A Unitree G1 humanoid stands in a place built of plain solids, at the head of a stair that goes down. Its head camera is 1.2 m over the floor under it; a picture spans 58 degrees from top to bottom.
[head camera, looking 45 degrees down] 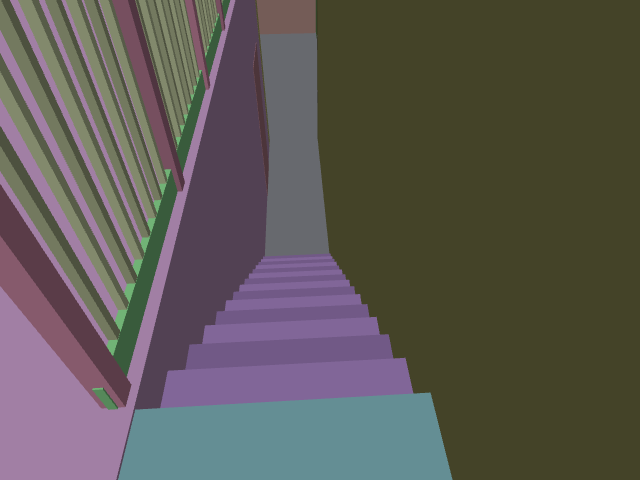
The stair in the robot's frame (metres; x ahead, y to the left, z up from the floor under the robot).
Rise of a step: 0.20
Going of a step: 0.23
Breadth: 0.85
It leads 3 degrees to the left of straight ahead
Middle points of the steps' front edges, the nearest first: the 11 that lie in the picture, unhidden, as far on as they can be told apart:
0.55 0.10 0.00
0.78 0.11 -0.20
1.00 0.13 -0.39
1.23 0.14 -0.59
1.45 0.15 -0.79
1.68 0.17 -0.99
1.90 0.18 -1.19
2.13 0.19 -1.38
2.35 0.21 -1.58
2.58 0.22 -1.78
2.80 0.23 -1.98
